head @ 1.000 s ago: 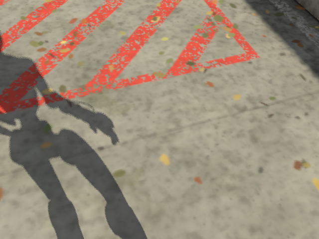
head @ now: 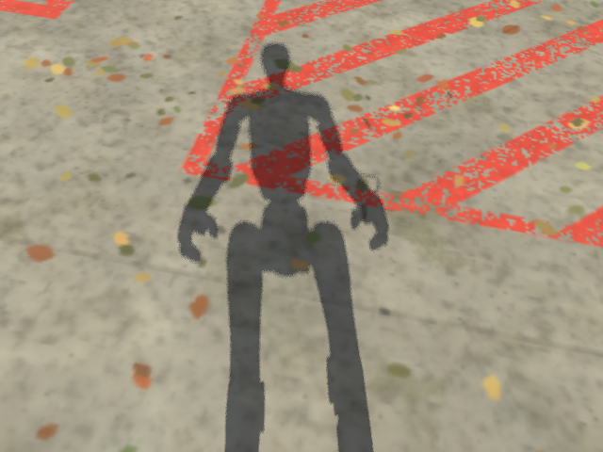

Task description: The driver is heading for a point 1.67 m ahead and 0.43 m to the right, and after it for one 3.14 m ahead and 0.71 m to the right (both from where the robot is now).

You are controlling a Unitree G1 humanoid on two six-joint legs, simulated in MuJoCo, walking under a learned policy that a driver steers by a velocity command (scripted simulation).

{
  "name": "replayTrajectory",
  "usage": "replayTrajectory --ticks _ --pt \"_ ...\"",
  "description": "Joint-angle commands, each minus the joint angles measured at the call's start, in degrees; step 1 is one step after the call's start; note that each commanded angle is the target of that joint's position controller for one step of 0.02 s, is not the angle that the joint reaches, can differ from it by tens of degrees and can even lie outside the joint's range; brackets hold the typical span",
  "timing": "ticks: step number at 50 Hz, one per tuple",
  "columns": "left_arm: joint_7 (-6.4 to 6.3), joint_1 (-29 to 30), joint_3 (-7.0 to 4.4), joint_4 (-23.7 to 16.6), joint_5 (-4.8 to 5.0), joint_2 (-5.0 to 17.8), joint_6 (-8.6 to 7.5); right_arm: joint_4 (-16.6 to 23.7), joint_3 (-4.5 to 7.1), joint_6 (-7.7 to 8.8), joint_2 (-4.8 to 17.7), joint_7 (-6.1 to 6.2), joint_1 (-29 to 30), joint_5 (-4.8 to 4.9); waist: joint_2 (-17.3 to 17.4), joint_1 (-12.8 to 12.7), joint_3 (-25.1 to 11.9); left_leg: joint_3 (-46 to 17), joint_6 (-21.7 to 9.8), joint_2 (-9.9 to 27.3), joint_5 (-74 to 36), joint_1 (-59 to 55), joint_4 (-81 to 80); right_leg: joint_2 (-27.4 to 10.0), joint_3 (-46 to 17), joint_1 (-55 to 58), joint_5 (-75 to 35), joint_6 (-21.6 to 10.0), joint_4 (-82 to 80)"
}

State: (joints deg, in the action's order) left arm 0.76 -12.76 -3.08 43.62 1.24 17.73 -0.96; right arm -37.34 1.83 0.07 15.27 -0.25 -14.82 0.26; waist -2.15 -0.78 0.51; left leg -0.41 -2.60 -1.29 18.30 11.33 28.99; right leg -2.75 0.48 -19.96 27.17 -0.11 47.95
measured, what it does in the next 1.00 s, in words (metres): walks ahead: right foot, then left foot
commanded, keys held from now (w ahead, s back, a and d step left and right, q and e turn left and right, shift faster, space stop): w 1.00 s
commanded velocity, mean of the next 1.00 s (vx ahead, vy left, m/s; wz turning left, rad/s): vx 0.45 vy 0.00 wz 0.04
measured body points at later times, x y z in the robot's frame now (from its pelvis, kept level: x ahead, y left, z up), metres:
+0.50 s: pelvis +0.22 -0.05 -0.01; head +0.26 -0.05 +0.44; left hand +0.40 +0.21 -0.10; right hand +0.25 -0.33 -0.13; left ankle +0.06 +0.09 -0.65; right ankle +0.30 -0.14 -0.74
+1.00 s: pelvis +0.51 +0.01 -0.01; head +0.55 +0.02 +0.44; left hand +0.53 +0.29 -0.14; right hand +0.71 -0.24 -0.09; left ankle +0.60 +0.10 -0.74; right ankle +0.35 -0.14 -0.67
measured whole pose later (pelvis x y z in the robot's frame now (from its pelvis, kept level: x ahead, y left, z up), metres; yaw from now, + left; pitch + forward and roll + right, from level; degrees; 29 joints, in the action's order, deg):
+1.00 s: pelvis +0.51 +0.01 -0.01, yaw +0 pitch +2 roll -1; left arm 0.5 -20.3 -2.2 49.2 1.3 17.8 -3.3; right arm -38.1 1.9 5.2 15.9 -1.9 -6.6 0.2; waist -0.3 -2.4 2.9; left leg 2.1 -2.9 -0.1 8.5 25.8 32.3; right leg 0.7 -2.6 -11.9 28.4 -1.6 56.6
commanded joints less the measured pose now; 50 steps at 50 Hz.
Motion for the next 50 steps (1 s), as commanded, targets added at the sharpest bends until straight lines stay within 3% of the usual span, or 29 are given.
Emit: replayTrajectory --ticks 1,2,5,8,11,14,17,18,19,20,21,22,23,24,25,26,27,29,32,36,38,41,44,45,46,47,48,49,50 --pt "0.13 6.95 -2.23 -5.99 0.49 7.84 -2.79 1.62 2.95 3.25 9.97 0.27 -4.66 -0.06 11.87 3.82 6.0 -26.16 -10.97 17.52 15.77 -12.67 -20.89 -2.77 -3.16 -27.04 -4.32 -1.14 12.02" --pt "0.29 6.98 -2.32 -5.73 -0.03 7.63 -3.14 1.45 2.63 3.48 9.3 0.41 -4.09 0.11 11.08 3.51 6.79 -23.17 -10.05 16.3 10.08 -12.8 -21.63 -3.41 -3.31 -27.39 -8.71 -0.85 10.88" --pt "0.97 7.23 -1.65 -5.06 -0.45 4.92 -3.91 1.18 2.48 3.97 8.6 0.78 -5.18 -0.36 8.32 3.31 4.55 -15.36 -9.28 13.67 -5.03 -13.01 -22.42 -3.12 -1.63 -25.41 -18.31 0.71 7.35" --pt "1.22 10.5 -0.68 -5.89 -0.5 2.87 -3.95 0.03 2.74 3.93 9.3 0.89 -6.5 -0.07 7.78 4.39 4.55 -9.98 -8.79 12.03 -10.98 -11.39 -22.6 -2.08 -0.56 -21.95 -24.16 2.48 -2.81" --pt "1.95 14.91 0.06 -7.39 -0.17 2.14 -4.2 -1.64 3.23 3.83 10.85 0.94 -8.97 0.2 7.86 6.0 5.95 -7.94 -8.87 12.56 -12.82 -9.56 -22.65 -0.76 0.47 -18.31 -27.85 2.65 -10.82" --pt "2.8 17.19 0.23 -8.61 0.16 2.73 -4.58 -3.32 3.54 3.65 11.57 0.89 -10.56 0.84 7.69 5.85 7.39 -8.03 -8.69 14.81 -14.69 -10.97 -21.89 -0.16 0.04 -16.76 -27.49 0.74 -15.2" --pt "3.05 15.19 -0.31 -8.63 0.03 4.62 -4.92 -4.36 3.96 3.16 12.48 1.1 -10.17 1.07 8.61 3.47 5.56 -7.62 -7.1 16.32 -26.03 -14.89 -17.74 1.18 0.54 -12.45 -23.75 -2.13 -17.88" --pt "2.7 12.15 -0.92 -8.05 -0.11 5.9 -4.86 -4.44 4.1 2.92 13.04 1.19 -9.69 0.9 9.43 1.55 2.68 -6.62 -6.34 15.69 -37.41 -15.7 -13.19 2.88 1.91 -7.3 -22.18 -3.39 -18.08" --pt "2.1 4.89 -2.07 -6.12 -0.17 7.72 -4.72 -4.55 3.9 2.49 12.72 1.34 -9.18 0.74 9.1 -2.5 -2.57 -4.31 -4.97 13.52 -47.68 -14.46 -3.89 4.78 3.58 2.97 -22.62 -5.18 -19.14" --pt "1.38 -4.48 -3.12 -3.9 -0.14 10.06 -4.44 -4.27 3.15 2.33 11.3 1.61 -9.82 0.17 8.09 -6.66 -9.65 -2.69 -3.04 10.99 -45.76 -6.92 8.54 2.36 1.26 18.66 -23.29 -7.31 -17.31" --pt "0.85 -12.1 -4.3 -2.99 -1.59 15.7 -4.12 -2.26 1.37 2.95 5.5 1.32 -15.17 -0.34 -4.88 -5.72 -19.71 -0.55 1.15 3.49 -21.13 14.42 32.04 -13.6 -23.36 41.27 -13.5 -15.35 -18.18" --pt "1.38 -13.42 -3.4 -2.12 -0.99 12.76 -4.41 -2.75 0.78 4.15 4.76 1.3 -15.21 0.58 -13.13 -5.63 -24.95 -7.66 2.1 -3.18 13.82 23.23 43.59 -19.63 -45.08 44.3 -2.95 -19.09 -30.05" --pt "1.2 -8.9 -2.28 -2.22 -0.4 9.43 -4.39 -1.78 2.24 4.84 9.84 0.77 -9.65 2.47 -8.57 -5.52 -14.54 -9.04 1.61 0.78 12.05 29.9 48.02 -18.24 -39.35 37.17 2.53 -16.45 -32.51" --pt "0.89 -5.49 -1.84 -2.7 -0.46 7.86 -4.13 -0.64 2.09 5.36 10.36 0.44 -5.31 2.9 -4.57 -4.29 -7.64 -6.43 0.71 3.99 7.5 30.52 46.54 -16.23 -31.09 28.87 -0.22 -14.7 -33.2" --pt "0.84 -2.45 -1.48 -2.83 -0.96 6.81 -4.03 -0.29 2.0 5.63 9.64 0.45 -2.87 1.9 -0.66 -2.38 -3.09 -4.89 0.63 6.4 3.21 29.16 42.74 -13.92 -25.42 20.76 -6.08 -13.85 -34.72" --pt "0.9 -0.45 -1.03 -3.25 -1.72 5.24 -4.36 -0.75 2.31 5.29 9.36 0.5 -3.0 1.03 -1.16 -0.49 -1.51 -5.16 0.63 8.37 -0.05 26.08 39.52 -11.64 -21.25 15.59 -11.58 -13.24 -36.09" --pt "0.89 0.77 -0.93 -3.37 -2.02 4.83 -4.54 -1.56 2.18 4.73 8.33 0.36 -4.66 0.9 -2.21 0.91 -1.31 -5.16 1.0 9.05 -1.9 23.12 38.54 -10.4 -18.8 12.24 -14.12 -13.44 -37.81" --pt "0.89 0.87 -1.07 -2.57 -1.42 5.06 -5.41 -2.31 1.76 3.64 6.34 0.48 -6.03 0.63 -2.41 2.22 -0.61 -4.17 2.23 9.56 -3.16 21.77 36.17 -9.73 -14.72 8.55 -18.86 -14.71 -40.27" --pt "0.46 -0.57 -1.37 -1.14 -1.09 6.31 -5.81 -0.38 1.46 3.46 5.82 0.87 -0.33 -0.23 -1.03 1.35 2.58 -3.45 4.26 10.21 -10.53 26.14 27.75 -8.78 -10.09 7.88 -23.48 -14.99 -42.52" --pt "-0.13 -3.79 -1.54 0.1 -0.46 7.78 -5.08 1.6 0.51 4.91 3.61 -0.1 8.4 0.05 -0.07 -2.08 3.84 -0.66 4.31 7.9 -23.21 23.3 10.49 -6.12 -4.29 9.48 -26.63 -12.32 -42.3" --pt "-0.2 -6.86 -1.74 1.35 -0.09 8.85 -4.56 2.65 0.36 5.32 3.42 -0.81 12.03 0.52 0.15 -3.8 4.23 -0.18 4.09 6.86 -25.2 22.65 6.05 -7.51 -4.62 12.4 -25.95 -12.18 -41.54" --pt "-0.44 -9.0 -2.0 2.83 0.23 9.42 -3.34 4.27 0.72 5.64 4.63 -1.79 15.12 0.78 -0.3 -4.0 4.65 -1.11 2.24 6.07 -22.05 24.47 1.63 -10.56 -5.75 19.62 -28.44 -11.3 -38.57" --pt "-0.83 -8.47 -2.42 3.39 0.17 10.48 -2.23 4.02 1.61 5.65 6.75 -2.22 11.9 0.61 -1.86 -0.96 1.76 0.08 -0.3 3.96 -14.73 19.04 -0.27 -11.8 -5.89 24.71 -41.14 -9.51 -31.84" --pt "-0.92 -7.3 -2.34 3.27 0.02 10.51 -1.83 2.48 2.55 5.63 8.27 -1.99 6.0 0.5 -1.77 2.7 -2.09 1.9 -1.81 2.11 -14.58 10.68 -1.84 -9.98 -4.12 24.13 -49.99 -8.38 -24.14" --pt "-1.08 -7.55 -1.53 2.88 -0.57 8.65 -1.64 0.07 3.93 5.45 11.05 -1.43 -2.84 0.43 -0.66 6.72 -8.73 1.44 -3.76 2.94 -15.76 -3.35 -0.98 -6.91 -1.83 18.84 -49.98 -6.53 -12.38" --pt "-0.9 -12.4 0.36 0.7 -1.45 3.29 -2.35 -0.71 5.23 5.25 16.98 -0.97 -10.27 -1.07 9.29 6.5 -18.99 -18.86 -10.97 17.48 -13.26 -26.56 0.98 -0.71 0.86 -0.8 -31.34 -3.01 9.47" --pt "-0.56 -15.11 1.33 1.43 -1.06 0.76 -3.52 -1.68 5.04 5.08 16.07 -1.34 -12.64 -0.37 18.33 5.8 -24.05 -40.25 -15.92 23.88 -2.61 -34.52 -8.15 6.68 -4.76 -14.63 5.94 -1.39 21.46" --pt "-0.09 -9.61 -0.19 0.73 0.63 7.01 -4.33 -1.46 3.55 5.11 11.15 -1.32 -10.49 0.11 12.7 7.11 -17.2 -36.77 -13.24 22.19 2.76 -30.48 -10.63 3.25 -8.22 -21.08 5.15 -2.15 26.29" --pt "0.09 -5.01 -0.49 -0.82 1.33 8.11 -4.84 -1.04 3.06 5.04 9.97 -1.2 -6.16 0.27 9.78 6.0 -9.7 -28.78 -11.53 20.44 -0.68 -22.7 -11.84 0.3 -6.06 -22.9 -0.24 -2.67 25.29"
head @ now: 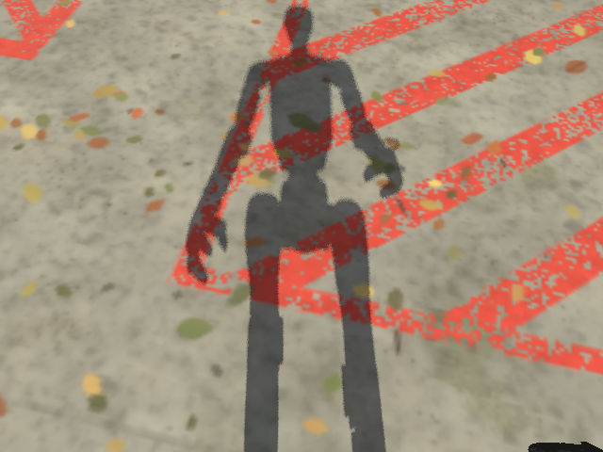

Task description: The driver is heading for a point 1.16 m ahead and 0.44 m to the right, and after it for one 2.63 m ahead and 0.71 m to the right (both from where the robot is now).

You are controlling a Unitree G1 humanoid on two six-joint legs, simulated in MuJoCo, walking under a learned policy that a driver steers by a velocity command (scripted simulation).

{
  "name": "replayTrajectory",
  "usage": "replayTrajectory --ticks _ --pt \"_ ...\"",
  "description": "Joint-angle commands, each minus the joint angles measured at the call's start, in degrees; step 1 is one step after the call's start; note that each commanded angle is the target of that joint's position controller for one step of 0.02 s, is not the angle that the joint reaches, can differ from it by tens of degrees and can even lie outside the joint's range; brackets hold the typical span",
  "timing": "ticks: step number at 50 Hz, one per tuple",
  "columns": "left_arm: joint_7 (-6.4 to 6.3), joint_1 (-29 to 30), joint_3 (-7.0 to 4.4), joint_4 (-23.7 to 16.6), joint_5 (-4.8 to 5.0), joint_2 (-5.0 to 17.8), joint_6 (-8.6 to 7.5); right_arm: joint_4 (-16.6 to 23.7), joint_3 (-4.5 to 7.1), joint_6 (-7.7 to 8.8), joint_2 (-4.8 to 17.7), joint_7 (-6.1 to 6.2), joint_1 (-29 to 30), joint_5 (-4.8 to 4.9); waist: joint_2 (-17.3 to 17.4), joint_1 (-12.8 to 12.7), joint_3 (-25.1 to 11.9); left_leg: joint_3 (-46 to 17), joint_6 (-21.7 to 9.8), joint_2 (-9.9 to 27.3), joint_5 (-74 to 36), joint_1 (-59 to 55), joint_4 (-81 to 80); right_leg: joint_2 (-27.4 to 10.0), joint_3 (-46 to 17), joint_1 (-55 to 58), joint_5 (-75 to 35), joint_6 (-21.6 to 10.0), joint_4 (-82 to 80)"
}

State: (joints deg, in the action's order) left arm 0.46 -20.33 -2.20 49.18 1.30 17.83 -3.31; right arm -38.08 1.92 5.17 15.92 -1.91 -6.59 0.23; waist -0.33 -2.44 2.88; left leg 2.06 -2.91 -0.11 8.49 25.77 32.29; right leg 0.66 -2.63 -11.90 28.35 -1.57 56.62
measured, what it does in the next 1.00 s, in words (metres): walks ahead: right foot, then left foot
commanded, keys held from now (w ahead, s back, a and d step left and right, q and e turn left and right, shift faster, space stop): w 0.60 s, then w+e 0.40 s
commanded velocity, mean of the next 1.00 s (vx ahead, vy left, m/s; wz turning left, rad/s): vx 0.50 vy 0.00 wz -0.12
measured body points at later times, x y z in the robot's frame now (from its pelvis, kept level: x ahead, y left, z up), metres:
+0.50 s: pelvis +0.28 -0.04 +0.00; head +0.32 -0.05 +0.44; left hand +0.49 +0.20 -0.08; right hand +0.29 -0.33 -0.14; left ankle +0.10 +0.09 -0.69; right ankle +0.39 -0.14 -0.73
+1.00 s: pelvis +0.55 -0.02 +0.00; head +0.58 -0.02 +0.45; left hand +0.57 +0.27 -0.13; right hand +0.75 -0.28 -0.07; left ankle +0.67 +0.08 -0.73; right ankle +0.39 -0.14 -0.71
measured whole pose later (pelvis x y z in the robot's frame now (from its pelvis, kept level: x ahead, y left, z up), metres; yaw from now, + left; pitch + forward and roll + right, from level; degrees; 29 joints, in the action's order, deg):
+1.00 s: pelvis +0.55 -0.02 +0.00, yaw -9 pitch +2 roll +0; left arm -0.9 -24.1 -3.7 49.9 1.0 17.4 -2.1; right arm -40.7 2.0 6.7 15.1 -1.2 -0.7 0.0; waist -0.1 -5.0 1.4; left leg -1.1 -0.9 0.1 4.8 25.2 28.2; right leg 2.0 -7.1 -5.6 27.1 -1.6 34.8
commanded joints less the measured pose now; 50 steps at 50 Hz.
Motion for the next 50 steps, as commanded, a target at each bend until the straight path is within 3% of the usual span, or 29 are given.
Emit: replayTrajectory --ticks 1,2,3,6,9,13,16,19,21,22,23,24,25,26,27,28,29,32,35,39,43,46,47,48,49,50 --pt "0.25 5.01 -1.27 -6.81 0.52 7.42 -2.65 -0.05 2.59 -0.11 8.27 0.45 -11.05 0.03 4.21 6.21 -7.83 -25.69 -10.58 17.03 2.91 -29.81 -16.55 -5.34 -1.62 -29.66 -6.04 -0.94 13.76" --pt "0.24 5.14 -1.5 -6.76 -0.2 6.91 -2.35 0.16 2.22 0.06 7.06 0.34 -8.86 -0.42 3.95 4.41 -5.33 -21.59 -10.2 15.03 -2.05 -24.29 -18.47 -7.15 -1.66 -27.06 -9.46 -0.47 10.66" --pt "0.31 3.78 -1.43 -6.35 -0.3 5.98 -1.82 0.17 2.06 0.33 6.49 0.29 -7.72 -0.78 5.09 2.89 -5.24 -19.37 -10.21 13.87 -4.49 -21.03 -20.2 -8.06 -1.82 -23.8 -11.58 0.08 9.34" --pt "-0.04 3.14 -0.93 -6.01 -0.74 3.6 -0.31 -1.32 2.4 1.37 7.29 0.32 -7.5 -0.17 4.79 1.34 -3.68 -13.64 -11.52 12.77 -10.65 -16.75 -23.73 -8.58 -0.81 -22.81 -14.83 2.08 5.04" --pt "-0.13 9.17 -0.62 -7.92 -1.23 2.84 -0.3 -3.05 2.7 1.15 8.37 1.0 -9.17 -0.16 3.5 2.72 -1.2 -9.54 -11.02 11.56 -12.32 -17.39 -25.39 -8.72 -0.38 -26.02 -23.24 3.45 -5.26" --pt "0.79 17.08 0.03 -9.78 -0.87 1.38 -1.31 -5.11 2.99 0.41 10.0 1.62 -12.29 0.34 3.41 5.83 0.53 -5.66 -9.06 10.15 -9.63 -18.37 -25.85 -6.32 1.92 -22.77 -33.72 3.19 -19.69" --pt "1.59 21.16 -0.07 -11.41 -0.46 1.98 -1.74 -7.22 3.26 -0.38 10.7 1.79 -15.13 0.76 3.5 6.97 1.6 -6.51 -8.79 12.68 -9.16 -23.42 -24.19 -5.46 1.46 -23.64 -33.4 1.99 -24.34" --pt "2.36 21.45 -0.51 -12.16 -0.54 3.33 -2.06 -8.47 3.69 -1.35 11.25 2.25 -15.17 1.09 3.99 5.6 1.18 -7.42 -7.43 15.17 -13.6 -29.09 -20.43 -4.86 1.03 -23.26 -27.78 -0.36 -27.13" --pt "2.3 16.16 -1.41 -10.88 -0.66 5.01 -2.18 -8.6 3.89 -1.99 11.9 2.5 -13.64 1.02 4.95 2.17 -2.2 -6.36 -5.99 14.31 -26.4 -30.23 -13.66 -2.43 3.44 -14.85 -24.48 -2.24 -28.55" --pt "1.86 8.27 -2.72 -8.4 -0.77 7.16 -2.13 -8.56 3.48 -2.39 10.93 2.6 -13.23 0.73 3.98 -1.69 -7.29 -4.13 -4.51 11.35 -32.47 -27.99 -3.92 -0.74 5.11 -3.71 -25.19 -3.82 -29.39" --pt "1.26 -1.48 -3.95 -6.35 -1.09 10.79 -1.91 -7.45 2.23 -2.44 8.33 2.79 -14.13 -0.35 -0.48 -5.13 -15.68 -1.83 -2.44 8.18 -21.53 -18.24 11.92 -8.01 -2.66 13.07 -27.31 -6.86 -26.85" --pt "1.22 -4.94 -5.09 -5.4 -1.43 15.99 -1.53 -6.29 0.24 -1.27 1.54 2.2 -21.58 -0.34 -15.57 -1.46 -22.25 -1.22 1.97 -2.79 12.91 5.94 33.17 -21.21 -30.25 32.93 -15.07 -16.51 -31.86" --pt "1.36 -5.2 -3.61 -5.68 -0.58 10.37 -1.58 -7.22 0.95 0.02 5.83 1.9 -18.95 0.62 -12.52 -3.88 -22.81 -9.68 1.62 -2.44 25.25 13.26 40.66 -22.09 -39.37 33.38 -6.92 -16.65 -38.7" --pt "1.24 -1.24 -2.8 -6.11 -0.68 8.17 -1.72 -5.63 2.03 0.82 9.43 1.52 -13.76 2.24 -8.95 -3.5 -14.26 -9.52 0.76 0.61 21.34 17.46 42.38 -20.59 -31.36 26.95 -6.99 -14.11 -39.83" --pt "1.17 2.6 -2.46 -6.74 -0.93 7.11 -1.72 -4.68 1.88 1.13 9.22 1.68 -10.32 2.11 -4.62 -1.93 -9.6 -7.44 0.55 3.74 16.01 16.5 39.98 -18.49 -24.58 19.41 -12.21 -12.68 -40.64" --pt "1.29 5.3 -2.06 -6.94 -1.27 5.61 -1.8 -4.38 2.04 1.09 8.76 1.88 -8.31 1.01 -2.44 -0.56 -5.96 -6.65 0.87 5.61 12.31 14.91 36.47 -16.46 -19.83 12.78 -18.33 -12.12 -42.17" --pt "1.31 6.73 -1.66 -7.13 -1.86 4.44 -2.07 -4.56 2.23 0.61 8.24 1.9 -9.18 0.6 -3.84 1.29 -5.37 -7.06 1.09 7.19 9.56 11.33 34.21 -14.94 -16.62 8.67 -22.61 -11.64 -43.6" --pt "1.33 6.53 -1.88 -6.09 -1.14 5.04 -2.77 -4.73 1.79 -0.81 5.62 2.15 -10.28 -0.12 -3.89 3.11 -4.37 -5.91 2.88 7.81 7.09 7.92 29.18 -13.06 -11.99 3.23 -28.82 -13.04 -47.26" --pt "0.38 4.35 -2.56 -4.83 -0.77 6.91 -2.48 -2.38 1.41 -0.88 4.65 2.43 -4.01 -0.7 -2.41 1.97 -1.69 -5.58 4.95 7.49 -0.08 11.36 18.7 -12.06 -9.62 2.96 -30.15 -13.29 -49.21" --pt "-0.68 0.92 -2.99 -3.42 -0.2 8.14 -1.52 -0.67 1.0 0.15 3.46 1.67 4.01 -0.18 -2.72 -0.66 -0.47 -4.89 5.94 4.55 -11.49 7.94 3.57 -9.63 -6.92 2.87 -27.87 -10.77 -48.37" --pt "-1.16 -2.77 -3.22 -1.95 0.32 8.27 -0.51 1.1 1.17 1.12 4.32 0.61 9.92 0.52 -3.63 -2.16 0.1 -5.66 5.43 2.67 -12.32 5.25 -3.11 -11.32 -10.14 5.77 -25.7 -10.11 -44.52" --pt "-1.65 -2.14 -3.81 -2.04 0.2 9.06 0.22 0.7 2.05 1.79 6.7 0.37 7.66 0.64 -5.33 0.16 -0.81 -6.14 3.67 2.22 -7.1 -0.06 -5.89 -12.89 -13.71 7.92 -26.19 -8.57 -39.94" --pt "-1.69 -1.42 -3.76 -2.27 0.13 8.67 0.48 -0.32 2.56 1.97 7.52 0.52 4.02 0.6 -5.52 2.32 -2.28 -5.23 2.56 1.87 -5.99 -5.52 -7.6 -11.89 -13.56 7.14 -28.49 -7.68 -36.5" --pt "-1.57 -1.27 -3.13 -2.7 -0.25 6.82 0.53 -2.05 3.67 2.16 9.66 0.96 -2.63 0.22 -4.39 5.38 -6.82 -5.36 0.68 2.8 -5.38 -16.05 -8.21 -8.46 -11.71 4.53 -30.84 -6.05 -28.37" --pt "-1.38 -0.93 -1.8 -4.46 -1.39 3.05 0.47 -3.0 4.64 2.15 13.07 1.48 -11.79 -0.72 1.79 9.02 -15.84 -14.57 -2.81 12.53 -2.93 -31.37 -6.33 -4.05 -8.28 -3.96 -21.05 -3.99 -11.88" --pt "-1.32 -7.96 -0.5 -6.52 -0.05 -1.62 -0.43 -4.38 5.63 1.22 16.93 1.28 -14.72 -0.95 19.26 5.61 -22.01 -38.72 -10.8 24.59 9.16 -47.47 -11.88 3.35 -2.06 -24.39 4.76 -0.79 5.98"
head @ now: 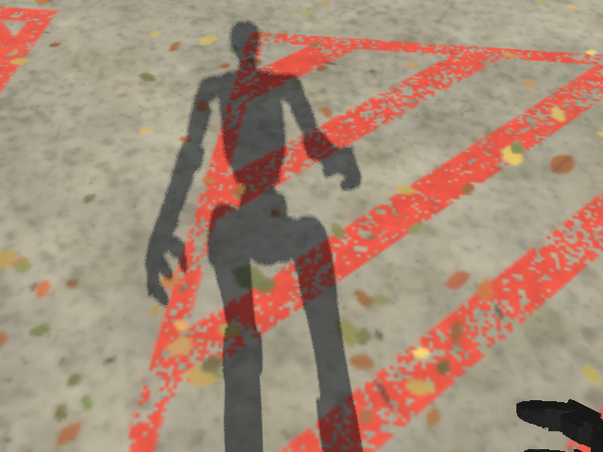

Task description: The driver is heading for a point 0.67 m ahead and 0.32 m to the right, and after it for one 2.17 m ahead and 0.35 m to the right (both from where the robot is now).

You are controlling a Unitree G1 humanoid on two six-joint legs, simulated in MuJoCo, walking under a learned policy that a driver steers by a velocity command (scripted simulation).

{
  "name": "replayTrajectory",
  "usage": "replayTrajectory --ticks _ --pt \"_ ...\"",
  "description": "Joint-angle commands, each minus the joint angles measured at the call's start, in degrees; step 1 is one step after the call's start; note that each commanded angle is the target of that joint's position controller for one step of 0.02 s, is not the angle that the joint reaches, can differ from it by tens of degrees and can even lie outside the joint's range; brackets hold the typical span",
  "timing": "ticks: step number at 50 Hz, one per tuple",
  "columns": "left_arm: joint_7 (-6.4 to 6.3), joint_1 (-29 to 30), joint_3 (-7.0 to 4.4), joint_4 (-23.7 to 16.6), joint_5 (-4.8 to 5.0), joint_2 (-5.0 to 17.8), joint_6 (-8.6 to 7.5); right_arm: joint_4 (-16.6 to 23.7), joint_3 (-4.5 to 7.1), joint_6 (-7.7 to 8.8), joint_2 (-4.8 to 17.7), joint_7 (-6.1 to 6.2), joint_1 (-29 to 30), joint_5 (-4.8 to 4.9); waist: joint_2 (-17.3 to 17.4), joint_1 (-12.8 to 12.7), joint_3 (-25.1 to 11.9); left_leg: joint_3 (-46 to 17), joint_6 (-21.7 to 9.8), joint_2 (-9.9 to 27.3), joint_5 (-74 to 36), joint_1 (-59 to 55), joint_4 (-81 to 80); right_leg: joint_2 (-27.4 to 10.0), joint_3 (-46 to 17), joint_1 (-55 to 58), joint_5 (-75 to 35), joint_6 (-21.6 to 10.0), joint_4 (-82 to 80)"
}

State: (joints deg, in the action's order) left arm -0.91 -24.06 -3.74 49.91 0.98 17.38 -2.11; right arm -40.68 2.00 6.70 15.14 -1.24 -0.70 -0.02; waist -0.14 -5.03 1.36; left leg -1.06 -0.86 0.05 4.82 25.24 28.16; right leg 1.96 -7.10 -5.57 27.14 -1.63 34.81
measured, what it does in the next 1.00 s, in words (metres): walks ahead, turning right: right foot, then left foot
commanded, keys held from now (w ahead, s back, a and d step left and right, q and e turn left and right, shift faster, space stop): w+e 0.98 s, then w+q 0.02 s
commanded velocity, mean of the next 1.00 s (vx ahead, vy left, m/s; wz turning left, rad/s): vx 0.50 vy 0.00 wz -0.57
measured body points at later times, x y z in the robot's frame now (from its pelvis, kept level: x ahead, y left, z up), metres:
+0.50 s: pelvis +0.24 -0.05 -0.01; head +0.27 -0.08 +0.44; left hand +0.53 +0.12 -0.08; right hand +0.18 -0.35 -0.14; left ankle +0.11 +0.12 -0.72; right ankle +0.32 -0.17 -0.73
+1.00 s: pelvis +0.51 -0.15 +0.00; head +0.53 -0.17 +0.45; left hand +0.70 +0.09 -0.11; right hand +0.58 -0.48 -0.07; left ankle +0.68 -0.12 -0.73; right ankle +0.33 -0.17 -0.72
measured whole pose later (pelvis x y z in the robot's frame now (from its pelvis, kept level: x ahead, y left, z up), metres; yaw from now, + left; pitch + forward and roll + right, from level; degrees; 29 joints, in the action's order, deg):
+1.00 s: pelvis +0.51 -0.15 +0.00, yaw -35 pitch +2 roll +0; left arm -1.3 -23.7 -4.8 42.8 1.0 17.7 -1.3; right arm -40.4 2.7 7.2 16.1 -1.8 -0.5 -0.2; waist 1.1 -4.5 0.5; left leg -2.8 -0.5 -1.4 2.3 25.9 26.4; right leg 5.5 -13.6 -2.7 27.4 -3.6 30.0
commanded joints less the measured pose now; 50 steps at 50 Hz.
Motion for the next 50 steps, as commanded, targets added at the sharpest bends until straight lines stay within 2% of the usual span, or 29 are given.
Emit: replayTrajectory --ticks 1,2,3,4,6,9,12,15,18,20,22,23,24,25,26,27,28,29,30,31,33,36,39,41,45,47,48,49,50 --pt "-0.06 -2.96 -0.18 -6.18 1.43 4.83 -1.82 -1.15 4.16 -0.46 11.8 0.36 -19.52 -0.24 14.03 9.38 -16.99 -39.49 -12.55 23.82 22.44 -43.84 -11.1 -1.72 -1.81 -37.09 6.36 -0.37 35.7" --pt "-0.07 1.92 -1.25 -6.97 1.76 8.02 -1.63 -0.77 3.21 -0.48 8.38 0.47 -16.57 0.03 9.27 9.77 -9.79 -30.18 -10.18 21.6 20.79 -37.29 -11.88 -3.81 -1.49 -38.81 1.12 -0.42 37.15" --pt "-0.21 3.86 -1.37 -7.21 1.38 7.49 -1.31 -0.72 2.76 -0.52 7.2 0.4 -13.37 -0.19 6.07 8.32 -6.28 -23.29 -9.01 19.11 14.07 -30.96 -12.98 -5.94 -0.28 -36.9 -3.34 0.1 36.31" --pt "-0.13 5.27 -1.55 -7.66 0.79 6.8 -1.01 -1.07 2.4 -0.62 5.62 0.37 -11.27 -0.32 5.86 7.34 -3.39 -18.34 -8.65 17.11 8.93 -26.24 -14.44 -7.32 -0.12 -35.76 -6.31 0.49 33.93" --pt "0.41 5.06 -1.52 -8.2 0.93 4.51 0.04 -1.76 2.46 -0.26 5.32 0.52 -9.53 -0.72 7.6 5.56 -1.49 -11.33 -8.43 15.16 3.59 -20.31 -17.58 -9.23 0.69 -31.7 -9.5 1.01 31.49" --pt "0.67 7.72 -1.15 -10.28 0.56 2.61 1.06 -3.19 3.3 0.36 7.23 0.79 -9.75 -0.47 5.32 5.22 0.17 -5.46 -10.05 15.76 -2.24 -18.74 -20.33 -10.02 1.25 -33.43 -13.23 1.98 26.97" --pt "1.4 11.04 -0.84 -11.85 0.42 2.1 0.92 -4.2 3.84 0.09 8.86 1.12 -10.19 -0.46 4.05 5.93 0.79 0.47 -9.92 15.19 -5.96 -20.24 -21.15 -9.97 2.07 -33.94 -21.1 2.2 18.24" --pt "2.57 16.58 -0.31 -13.67 0.34 1.36 0.46 -4.94 4.22 -0.56 10.3 1.46 -11.4 -0.05 3.12 7.95 2.09 5.79 -8.92 14.67 -7.47 -21.3 -21.17 -9.09 5.14 -31.84 -27.2 1.51 9.42" --pt "3.42 21.22 -0.21 -15.96 0.37 1.6 0.59 -6.14 4.72 -1.46 11.71 1.57 -13.82 0.78 2.89 9.2 3.54 8.35 -7.86 16.0 -8.15 -25.39 -20.09 -8.39 7.17 -31.76 -26.28 0.19 4.33" --pt "3.86 22.55 -0.53 -17.24 0.25 2.45 0.81 -6.7 5.13 -2.25 12.75 1.56 -14.51 1.47 3.22 8.73 3.76 9.7 -6.87 17.05 -13.05 -28.75 -17.33 -7.31 8.63 -31.17 -22.23 -1.37 2.36" --pt "3.95 19.77 -1.58 -17.44 -0.01 4.4 1.21 -6.55 5.67 -2.99 14.47 1.74 -13.82 2.11 4.8 5.99 0.78 11.77 -5.66 16.96 -30.66 -30.39 -9.44 -3.85 11.75 -24.64 -16.51 -3.7 1.66" --pt "3.8 13.93 -2.75 -16.15 0.03 6.23 1.45 -6.37 5.79 -3.46 14.89 1.79 -13.1 2.47 4.65 2.29 -2.68 13.32 -4.71 15.88 -38.02 -29.27 -0.52 -1.2 13.47 -16.55 -15.96 -5.34 0.03" --pt "3.12 3.95 -4.74 -13.21 0.28 9.49 1.79 -6.09 5.2 -3.65 13.49 1.93 -13.09 2.31 2.98 -2.68 -7.86 14.92 -2.75 13.48 -36.81 -23.02 12.47 1.46 13.49 -1.8 -18.82 -7.52 -2.6" --pt "1.82 -3.34 -6.37 -11.6 0.87 14.89 2.39 -4.85 3.47 -3.35 8.82 1.86 -15.18 -0.35 -7.89 -3.66 -12.52 15.14 0.22 9.84 -6.68 -6.55 31.92 -8.65 -2.72 14.82 -20.76 -11.54 -3.46" --pt "2.17 0.29 -6.04 -13.76 0.71 18.91 1.23 -1.55 1.52 -1.63 3.37 1.29 -18.32 -1.31 -16.78 2.77 -19.45 4.16 2.7 -1.78 31.78 14.21 47.48 -20.08 -36.81 27.03 -4.88 -22.35 -13.52" --pt "2.87 -0.06 -4.54 -14.43 0.52 13.24 0.05 -1.05 2.68 0.04 9.56 0.69 -10.87 1.32 -7.57 -1.96 -18.84 -4.06 1.63 0.42 28.79 20.12 51.18 -21.0 -38.2 25.81 -1.02 -20.59 -19.41" --pt "2.99 2.08 -3.71 -13.9 0.15 10.92 -0.88 0.32 2.97 0.97 10.69 0.43 -7.77 2.67 -6.24 -1.03 -10.74 -3.1 0.24 2.68 22.75 23.34 48.7 -19.45 -30.29 19.59 -4.95 -18.23 -19.76" --pt "2.92 5.49 -3.17 -14.19 0.16 9.38 -1.26 -0.54 2.81 1.36 9.99 0.9 -8.13 1.61 -1.6 1.56 -7.05 -3.35 -0.07 5.2 17.88 20.04 44.04 -16.74 -23.72 11.72 -11.21 -16.12 -19.3" --pt "2.67 9.02 -2.69 -14.84 -0.2 7.9 -1.26 -1.19 3.12 1.27 10.17 1.28 -8.78 0.18 -1.23 3.83 -4.8 -3.57 0.41 6.73 14.65 15.8 39.15 -14.49 -18.62 4.91 -17.65 -14.81 -19.63" --pt "2.36 10.8 -2.2 -15.73 -0.87 6.8 -1.27 -1.53 3.33 0.63 10.27 1.16 -9.86 -0.12 -2.45 5.39 -4.3 -3.96 0.77 7.57 12.42 12.25 37.16 -12.98 -16.03 0.92 -21.52 -14.38 -20.88" --pt "1.78 10.78 -2.29 -15.74 -0.76 7.24 -1.63 -1.4 3.23 -0.5 8.92 1.12 -10.32 -0.65 -2.53 6.13 -4.15 -3.0 2.53 6.99 10.01 9.92 33.37 -11.89 -13.18 -2.93 -28.5 -15.13 -22.24" --pt "0.6 7.82 -2.73 -14.43 -0.34 8.69 -1.72 0.39 2.67 -1.25 7.15 1.35 -5.09 -1.01 -2.09 4.76 -1.86 -2.4 4.78 5.34 1.65 11.66 23.1 -9.86 -9.47 -5.09 -30.59 -14.34 -22.94" --pt "-0.05 5.5 -2.79 -13.21 -0.03 8.76 -1.29 2.07 1.97 -0.93 5.61 0.84 0.82 -0.54 -3.81 2.5 -0.47 -2.44 5.18 2.87 -8.11 8.83 10.48 -7.44 -7.68 -6.67 -25.35 -11.75 -22.38" --pt "-0.21 3.72 -2.97 -12.18 0.23 9.17 -1.12 3.24 1.72 -0.55 5.4 0.3 4.19 -0.07 -4.22 1.21 0.36 -2.32 4.85 1.57 -11.06 6.51 5.41 -7.68 -8.76 -7.04 -22.78 -10.84 -22.02" --pt "-0.53 1.57 -2.96 -10.6 0.56 8.42 -0.42 4.54 2.24 0.38 7.3 -0.66 6.11 0.36 -4.94 0.97 0.39 -4.19 3.14 0.56 -8.22 5.01 -0.11 -9.9 -14.17 -1.42 -21.98 -10.05 -16.5" --pt "-0.76 2.17 -3.15 -10.47 0.43 8.58 0.07 4.2 2.79 0.86 8.48 -0.73 3.76 0.48 -6.8 2.4 -0.08 -4.03 1.69 0.18 -2.72 1.77 -0.9 -10.76 -16.78 0.44 -24.87 -9.26 -13.24" --pt "-0.72 2.91 -3.04 -10.62 0.4 8.16 0.32 3.34 3.27 1.12 9.12 -0.52 0.3 0.43 -7.59 4.24 -1.27 -2.89 0.57 -0.29 -1.49 -2.99 -2.33 -10.01 -17.14 0.25 -27.53 -8.51 -10.66" --pt "-0.52 3.64 -2.38 -11.06 0.23 6.43 0.35 2.01 4.18 1.42 10.7 -0.12 -5.63 -0.06 -6.9 7.31 -5.2 -2.89 -1.36 0.82 -2.32 -12.7 -3.91 -6.92 -15.29 -1.43 -30.79 -6.8 -3.85" --pt "-0.33 3.18 -0.97 -11.71 -0.91 3.11 0.19 0.97 4.76 1.51 13.38 0.19 -14.57 -1.06 -1.99 10.75 -14.02 -10.52 -5.0 9.41 -0.17 -27.3 -1.79 -3.93 -10.41 -7.08 -24.92 -4.79 10.81"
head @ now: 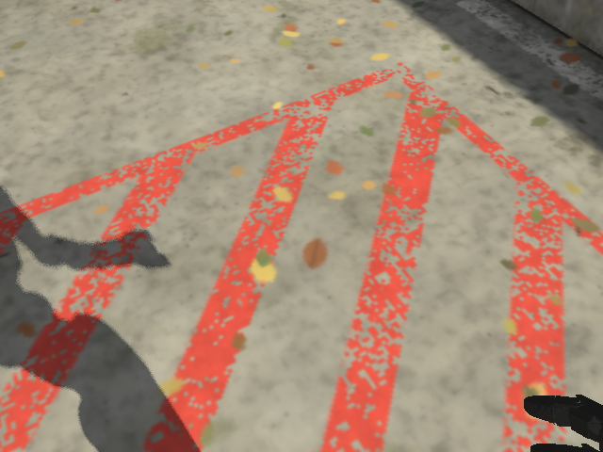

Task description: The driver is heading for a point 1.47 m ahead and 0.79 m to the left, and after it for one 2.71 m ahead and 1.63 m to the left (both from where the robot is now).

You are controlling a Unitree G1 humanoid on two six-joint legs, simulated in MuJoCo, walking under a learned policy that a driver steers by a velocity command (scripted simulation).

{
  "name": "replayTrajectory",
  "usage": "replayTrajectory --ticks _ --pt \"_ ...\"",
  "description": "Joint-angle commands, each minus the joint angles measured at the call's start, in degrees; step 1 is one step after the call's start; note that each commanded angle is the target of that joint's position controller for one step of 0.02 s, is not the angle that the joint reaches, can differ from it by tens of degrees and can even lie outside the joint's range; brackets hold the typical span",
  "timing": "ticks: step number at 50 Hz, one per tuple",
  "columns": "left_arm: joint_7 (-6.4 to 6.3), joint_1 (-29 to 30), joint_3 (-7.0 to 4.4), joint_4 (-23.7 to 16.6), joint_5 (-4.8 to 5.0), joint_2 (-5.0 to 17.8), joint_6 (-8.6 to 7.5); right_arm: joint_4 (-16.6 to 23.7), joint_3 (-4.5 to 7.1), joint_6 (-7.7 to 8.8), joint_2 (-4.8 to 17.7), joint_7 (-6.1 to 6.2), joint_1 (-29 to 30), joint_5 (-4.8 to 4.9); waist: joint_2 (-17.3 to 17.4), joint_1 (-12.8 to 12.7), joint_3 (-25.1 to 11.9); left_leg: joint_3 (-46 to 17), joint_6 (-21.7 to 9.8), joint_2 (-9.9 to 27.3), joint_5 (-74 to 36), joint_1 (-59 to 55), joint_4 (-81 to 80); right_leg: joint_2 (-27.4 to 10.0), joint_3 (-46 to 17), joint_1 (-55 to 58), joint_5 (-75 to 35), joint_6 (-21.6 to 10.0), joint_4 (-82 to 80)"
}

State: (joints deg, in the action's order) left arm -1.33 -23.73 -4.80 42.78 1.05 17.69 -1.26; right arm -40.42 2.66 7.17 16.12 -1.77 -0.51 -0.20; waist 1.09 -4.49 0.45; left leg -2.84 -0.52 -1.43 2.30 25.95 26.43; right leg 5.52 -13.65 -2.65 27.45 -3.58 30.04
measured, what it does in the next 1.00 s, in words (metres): walks ahead, turning left: right foot, then left foot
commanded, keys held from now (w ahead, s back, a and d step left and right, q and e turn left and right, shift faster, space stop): w+q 1.00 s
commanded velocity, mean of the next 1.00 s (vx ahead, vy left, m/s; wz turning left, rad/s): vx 0.50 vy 0.00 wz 0.34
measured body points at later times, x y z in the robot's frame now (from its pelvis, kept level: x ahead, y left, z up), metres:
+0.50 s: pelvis +0.25 -0.02 +0.01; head +0.28 -0.03 +0.46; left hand +0.45 +0.24 -0.05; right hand +0.30 -0.30 -0.12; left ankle +0.13 +0.11 -0.68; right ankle +0.33 -0.13 -0.72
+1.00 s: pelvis +0.49 +0.09 -0.01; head +0.53 +0.11 +0.44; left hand +0.40 +0.37 -0.13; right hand +0.79 -0.05 -0.08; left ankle +0.54 +0.19 -0.72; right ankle +0.39 -0.12 -0.64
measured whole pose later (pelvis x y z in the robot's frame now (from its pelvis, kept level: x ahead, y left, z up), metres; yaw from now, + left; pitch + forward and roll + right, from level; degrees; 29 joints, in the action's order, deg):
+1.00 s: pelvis +0.49 +0.09 -0.01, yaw +27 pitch +1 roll -1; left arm 0.0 -17.2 -3.7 46.8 0.9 17.8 -4.3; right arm -34.6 3.6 1.5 17.6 -2.5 -5.7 1.3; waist 0.5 -2.7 4.3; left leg 1.9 -5.7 -2.9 10.8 28.0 37.0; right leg -3.5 2.2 -11.9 27.5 1.4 61.9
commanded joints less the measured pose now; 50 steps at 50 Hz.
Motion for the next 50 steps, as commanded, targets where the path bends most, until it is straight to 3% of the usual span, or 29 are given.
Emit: replayTrajectory --ticks 1,2,3,4,5,6,8,12,14,17,19,21,22,23,24,25,26,28,30,35,38,42,44,45,46,47,48,49,50 --pt "0.15 -6.52 1.14 -4.96 0.65 -1.05 -1.27 -2.29 5.34 0.26 16.67 0.36 -21.08 -1.38 16.43 6.48 -19.72 -36.0 -15.41 22.45 14.46 -46.51 -5.21 1.42 3.04 -30.79 1.34 1.85 34.53" --pt "-0.02 -6.88 0.73 -3.34 1.23 3.85 -1.67 -2.69 4.24 0.14 11.56 -0.27 -21.38 0.69 13.78 7.64 -16.78 -44.64 -15.88 23.47 26.98 -46.14 -9.47 -1.52 1.11 -38.65 5.86 2.39 42.33" --pt "0.16 0.05 -0.02 -3.89 1.03 7.01 -1.81 -2.09 3.22 -0.16 7.93 -0.17 -18.36 1.09 7.88 9.01 -8.75 -36.6 -13.9 20.86 26.44 -39.41 -10.3 -3.49 1.51 -40.99 1.14 2.49 44.4" --pt "0.13 5.11 0.09 -5.06 0.18 7.0 -2.06 -1.49 2.69 -0.69 7.1 -0.11 -15.29 0.5 3.37 8.36 -4.71 -29.76 -12.8 18.31 20.73 -32.72 -10.78 -5.62 4.57 -40.1 -2.41 2.49 43.3" --pt "0.27 8.72 0.03 -6.27 -0.92 6.58 -2.67 -1.52 2.36 -1.12 6.52 -0.07 -13.35 0.22 2.1 7.41 -1.01 -25.41 -12.97 16.25 13.7 -26.71 -11.83 -7.52 6.32 -39.73 -5.31 2.47 39.48" --pt "0.53 9.36 0.01 -6.61 -1.27 5.76 -3.1 -1.39 1.91 -1.2 5.9 0.11 -12.8 -0.2 2.83 6.14 -0.46 -22.5 -12.7 14.44 7.89 -23.1 -12.75 -8.99 6.75 -36.85 -7.32 2.42 36.1" --pt "0.89 8.9 0.55 -6.89 -1.36 3.46 -3.55 -1.66 1.75 -1.31 5.77 0.27 -13.42 0.38 4.81 4.95 -1.43 -19.6 -13.36 12.49 0.9 -20.91 -13.82 -9.38 8.35 -33.71 -7.06 3.18 29.53" --pt "1.5 15.53 2.13 -8.74 -1.52 0.42 -4.16 -2.35 3.01 -2.02 9.96 1.4 -15.03 1.58 4.6 6.18 -0.71 -14.24 -13.34 10.95 -0.99 -14.71 -15.7 -8.03 10.96 -27.42 -14.49 5.0 12.21" --pt "1.94 18.65 2.08 -9.04 -0.94 1.13 -4.48 -2.72 3.23 -2.63 10.64 1.69 -16.6 1.72 4.65 7.23 -0.47 -13.1 -12.2 10.2 -0.73 -12.56 -15.67 -6.37 11.29 -23.13 -22.45 5.62 6.29" --pt "2.33 22.09 1.64 -10.05 -0.42 2.5 -4.98 -3.55 3.17 -3.43 10.31 1.92 -19.89 2.1 4.49 7.9 -0.25 -15.06 -10.66 10.67 2.91 -13.19 -13.34 -5.31 10.2 -19.22 -25.77 5.56 0.71" --pt "2.25 21.23 0.96 -9.95 -0.2 3.79 -5.34 -3.52 3.22 -3.83 10.36 2.13 -20.17 2.13 4.86 6.22 -0.47 -16.95 -9.07 10.89 6.2 -12.86 -10.65 -5.45 9.99 -14.17 -25.44 4.53 -2.6" --pt "1.55 14.47 -0.35 -8.23 -0.55 5.89 -5.43 -3.04 2.47 -3.9 7.85 2.19 -19.88 1.63 4.58 2.17 -2.94 -15.97 -6.34 7.4 6.82 -9.2 -3.13 -7.28 9.76 -2.64 -22.6 2.29 -5.21" --pt "0.91 6.21 -1.36 -7.3 -1.42 9.22 -5.4 -1.75 1.2 -3.61 4.19 2.02 -18.91 0.85 -1.02 -1.82 -8.92 -11.53 -3.9 3.67 12.18 -3.18 11.81 -16.35 1.26 8.8 -18.22 -1.15 -5.78" --pt "0.87 1.61 -2.57 -6.01 -1.93 14.21 -4.26 0.38 -0.01 -2.79 0.48 2.15 -24.49 1.65 -17.16 -0.17 -15.46 -3.77 -1.21 -2.12 29.77 12.01 28.67 -29.06 -19.56 21.45 -7.72 -9.03 -10.25" --pt "1.32 1.31 -2.09 -4.93 -1.36 10.93 -4.02 0.08 1.06 -2.73 5.54 2.39 -24.23 2.86 -16.09 -0.55 -12.21 -4.22 -0.54 1.27 31.02 19.94 38.72 -30.18 -28.08 18.81 4.65 -10.94 -13.81" --pt "1.4 3.47 -1.04 -5.17 -0.97 7.28 -4.17 0.11 2.03 -3.03 8.56 2.41 -20.51 2.79 -10.98 -0.89 -5.92 -4.97 -0.56 3.29 26.06 21.81 42.33 -27.53 -21.14 13.69 3.67 -9.04 -14.55" --pt "1.52 6.61 -0.29 -5.27 -1.17 5.21 -4.25 0.03 2.22 -3.45 8.26 2.42 -18.93 2.28 -8.42 0.43 -3.03 -4.17 -0.15 4.72 21.76 20.39 42.47 -24.75 -13.95 8.83 -3.27 -7.52 -15.37" --pt "1.67 10.7 0.45 -4.66 -1.75 2.68 -4.37 0.65 2.37 -4.27 6.64 1.97 -17.24 1.76 -8.51 2.84 0.64 -3.91 0.51 7.22 16.69 17.24 39.57 -21.21 -4.13 1.26 -14.3 -6.41 -17.98" --pt "1.63 11.51 0.07 -3.85 -1.68 3.07 -4.9 1.59 1.96 -4.99 4.42 1.48 -16.06 1.81 -8.1 3.61 1.26 -2.76 1.14 7.97 13.51 15.24 37.74 -20.16 1.83 -2.0 -20.94 -6.58 -20.33" --pt "1.22 10.83 -1.08 -1.47 -1.4 6.2 -5.15 4.52 1.08 -5.16 2.63 0.25 -10.29 1.47 -4.8 2.95 1.88 -1.35 1.8 8.17 1.83 14.39 24.12 -19.76 12.37 -1.9 -30.29 -6.95 -22.09" --pt "0.96 9.02 -1.51 -0.08 -0.86 7.94 -4.7 6.5 0.63 -4.88 2.37 -0.79 -4.62 1.4 -3.85 1.05 3.18 1.4 0.62 7.16 -3.48 11.73 15.75 -19.77 17.02 -1.09 -31.21 -5.8 -22.05" --pt "0.93 6.41 -2.21 1.87 0.3 10.05 -3.55 9.48 0.96 -5.13 3.72 -1.81 0.05 1.5 -3.91 0.72 4.29 4.04 -2.32 5.63 1.07 10.92 10.32 -21.77 20.38 5.12 -37.9 -3.93 -18.61" --pt "0.61 6.34 -2.72 2.01 0.65 11.9 -2.76 9.91 1.98 -5.48 5.71 -1.91 -2.23 1.19 -5.73 3.12 1.23 7.44 -4.71 1.98 6.98 4.4 9.63 -21.62 22.75 7.18 -56.79 -2.64 -10.72" --pt "0.4 6.57 -2.84 1.95 0.83 12.5 -2.27 8.81 3.15 -5.71 7.65 -1.73 -7.85 1.16 -5.82 6.66 -2.31 8.98 -6.34 -0.58 7.94 -3.62 8.33 -20.71 24.27 6.29 -64.49 -1.71 -2.0" --pt "0.13 6.41 -2.33 1.73 0.73 11.47 -2.1 6.25 5.03 -6.08 10.77 -0.99 -17.38 1.41 -4.45 11.59 -7.3 8.53 -8.52 -2.63 5.1 -18.25 5.78 -18.67 25.82 -0.1 -63.05 0.18 10.53" --pt "0.18 4.03 -0.69 0.56 -1.61 7.25 -2.46 4.77 6.54 -6.82 15.81 0.39 -24.77 1.88 5.53 12.86 -12.72 -7.32 -12.42 7.71 2.89 -35.76 5.62 -15.33 26.02 -16.16 -33.28 2.88 29.64" --pt "0.98 1.32 1.3 -2.9 -2.05 2.34 -4.1 6.81 6.4 -6.05 19.54 0.21 -21.04 2.06 16.31 7.08 -20.62 -41.71 -24.0 20.3 17.58 -49.79 -4.59 -3.33 16.59 -37.4 6.48 5.57 47.92" --pt "1.75 7.84 0.06 -3.24 -0.11 8.34 -5.82 7.38 4.93 -5.3 14.11 -0.29 -21.97 1.65 6.92 11.66 -20.64 -42.06 -21.38 20.28 21.9 -48.49 -9.53 -6.3 7.51 -42.96 4.19 4.39 50.31" --pt "2.05 11.89 0.0 -4.79 1.39 8.91 -6.61 6.69 4.2 -4.57 11.9 -0.32 -20.59 1.16 5.1 11.14 -12.45 -34.05 -19.09 18.32 18.81 -41.7 -9.89 -8.2 8.54 -45.18 -0.61 3.25 47.81"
